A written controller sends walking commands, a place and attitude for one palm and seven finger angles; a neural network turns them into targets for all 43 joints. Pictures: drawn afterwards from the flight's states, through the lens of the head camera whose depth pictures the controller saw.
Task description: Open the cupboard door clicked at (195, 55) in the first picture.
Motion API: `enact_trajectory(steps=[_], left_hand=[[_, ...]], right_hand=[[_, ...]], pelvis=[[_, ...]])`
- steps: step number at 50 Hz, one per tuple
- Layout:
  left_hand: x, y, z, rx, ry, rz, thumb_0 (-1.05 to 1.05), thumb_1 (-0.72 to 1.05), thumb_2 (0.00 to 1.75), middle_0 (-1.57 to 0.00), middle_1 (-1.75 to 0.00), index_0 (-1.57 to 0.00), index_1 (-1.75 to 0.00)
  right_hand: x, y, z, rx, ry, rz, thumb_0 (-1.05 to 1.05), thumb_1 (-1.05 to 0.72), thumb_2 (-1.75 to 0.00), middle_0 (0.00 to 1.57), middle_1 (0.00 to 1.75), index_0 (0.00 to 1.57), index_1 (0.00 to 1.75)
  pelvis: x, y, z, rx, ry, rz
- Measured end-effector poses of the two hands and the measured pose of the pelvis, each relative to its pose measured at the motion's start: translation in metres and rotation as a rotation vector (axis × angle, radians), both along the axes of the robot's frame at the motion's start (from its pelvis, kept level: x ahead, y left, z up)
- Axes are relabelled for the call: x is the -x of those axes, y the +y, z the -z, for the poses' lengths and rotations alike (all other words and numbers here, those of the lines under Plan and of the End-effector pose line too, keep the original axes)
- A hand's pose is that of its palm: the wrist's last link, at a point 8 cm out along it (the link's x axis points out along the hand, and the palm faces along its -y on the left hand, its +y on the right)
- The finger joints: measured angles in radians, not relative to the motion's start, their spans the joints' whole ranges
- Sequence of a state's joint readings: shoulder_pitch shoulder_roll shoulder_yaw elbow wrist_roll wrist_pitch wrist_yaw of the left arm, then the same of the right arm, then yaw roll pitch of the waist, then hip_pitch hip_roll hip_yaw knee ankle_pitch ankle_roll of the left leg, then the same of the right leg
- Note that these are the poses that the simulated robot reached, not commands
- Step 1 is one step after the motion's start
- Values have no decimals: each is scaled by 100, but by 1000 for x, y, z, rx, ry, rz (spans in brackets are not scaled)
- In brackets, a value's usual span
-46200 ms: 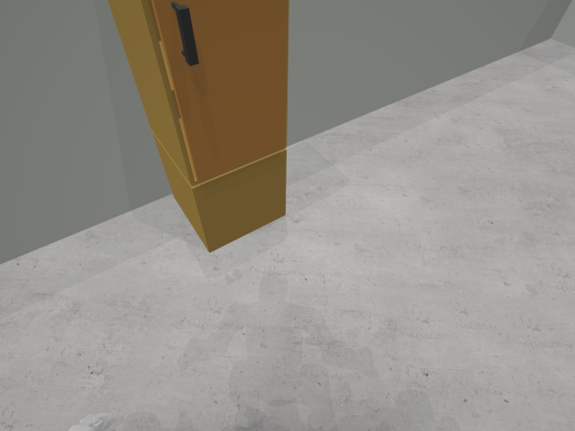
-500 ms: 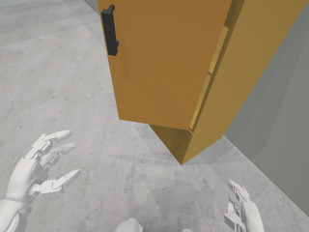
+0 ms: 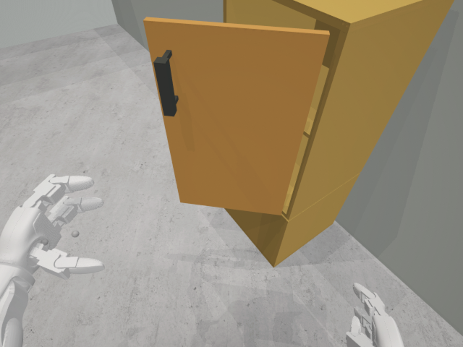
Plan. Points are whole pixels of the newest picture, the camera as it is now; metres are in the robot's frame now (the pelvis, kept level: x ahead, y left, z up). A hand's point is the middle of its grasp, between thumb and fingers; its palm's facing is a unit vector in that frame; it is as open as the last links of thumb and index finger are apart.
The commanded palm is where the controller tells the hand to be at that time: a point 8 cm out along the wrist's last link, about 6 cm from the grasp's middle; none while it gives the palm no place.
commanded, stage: raise the hand with hooked fingers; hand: left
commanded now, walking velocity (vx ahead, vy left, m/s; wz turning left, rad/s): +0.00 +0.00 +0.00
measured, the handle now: (169, 83) +0.58 +0.19 +0.16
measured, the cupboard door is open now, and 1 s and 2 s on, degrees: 46 46 46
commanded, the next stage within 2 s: move the hooked fingers beside the handle in 0.94 s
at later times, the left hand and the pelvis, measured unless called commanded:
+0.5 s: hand (52, 176) +0.29 +0.28 +0.18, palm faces +0.02 -1.00 -0.07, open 14.0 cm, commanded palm +0.26 +0.32 +0.18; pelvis +0.00 +0.00 +0.02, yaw +0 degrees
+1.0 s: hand (65, 179) +0.29 +0.27 +0.17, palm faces +0.01 -1.00 -0.05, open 14.0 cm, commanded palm +0.26 +0.31 +0.18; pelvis +0.00 -0.01 +0.02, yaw +0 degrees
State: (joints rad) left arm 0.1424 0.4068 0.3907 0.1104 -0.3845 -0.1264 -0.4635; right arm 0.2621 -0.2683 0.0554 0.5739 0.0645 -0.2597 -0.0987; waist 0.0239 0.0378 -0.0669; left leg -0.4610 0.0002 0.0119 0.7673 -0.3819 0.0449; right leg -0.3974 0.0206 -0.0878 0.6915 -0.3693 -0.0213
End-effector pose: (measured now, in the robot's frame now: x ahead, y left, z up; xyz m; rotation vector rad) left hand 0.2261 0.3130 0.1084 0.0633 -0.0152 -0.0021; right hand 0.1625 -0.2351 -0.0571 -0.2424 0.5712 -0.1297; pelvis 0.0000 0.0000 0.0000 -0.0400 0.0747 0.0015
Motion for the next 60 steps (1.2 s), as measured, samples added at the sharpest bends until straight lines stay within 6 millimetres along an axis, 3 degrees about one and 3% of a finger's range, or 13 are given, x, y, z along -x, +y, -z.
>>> enact_trajectory(steps=[10,25,37,54,60], left_hand=[[-16,9,-32,-5,-18,-7,-1,-44,33,-30,-116,-30,-116],[-44,21,-75,-7,-43,-17,-1,-50,30,-30,-119,-30,-120],[-46,10,-63,21,-14,-8,-1,-50,30,-30,-120,-30,-120],[-46,8,-68,13,-12,-18,-1,-50,30,-30,-120,-30,-120],[-58,8,-65,28,1,-30,-1,-50,30,-30,-120,-30,-120]], right_hand=[[-5,11,-8,-25,-18,-18,1,-91,-89,20,30,21,30],[1,6,-11,-29,22,-9,1,-91,-89,20,30,21,30],[3,-4,-13,-26,30,11,1,-91,-89,20,30,21,30],[-2,-5,-13,-38,15,13,1,-91,-89,20,30,21,30],[1,-6,-9,-26,42,12,1,-91,-89,20,30,21,30]], pelvis=[[1,2,-9,-7,-42,-2],[1,-1,-19,-16,-73,-3],[-1,-5,-20,-21,-72,10],[-1,-9,-21,-23,-77,5],[1,-10,-21,-23,-71,-6]])
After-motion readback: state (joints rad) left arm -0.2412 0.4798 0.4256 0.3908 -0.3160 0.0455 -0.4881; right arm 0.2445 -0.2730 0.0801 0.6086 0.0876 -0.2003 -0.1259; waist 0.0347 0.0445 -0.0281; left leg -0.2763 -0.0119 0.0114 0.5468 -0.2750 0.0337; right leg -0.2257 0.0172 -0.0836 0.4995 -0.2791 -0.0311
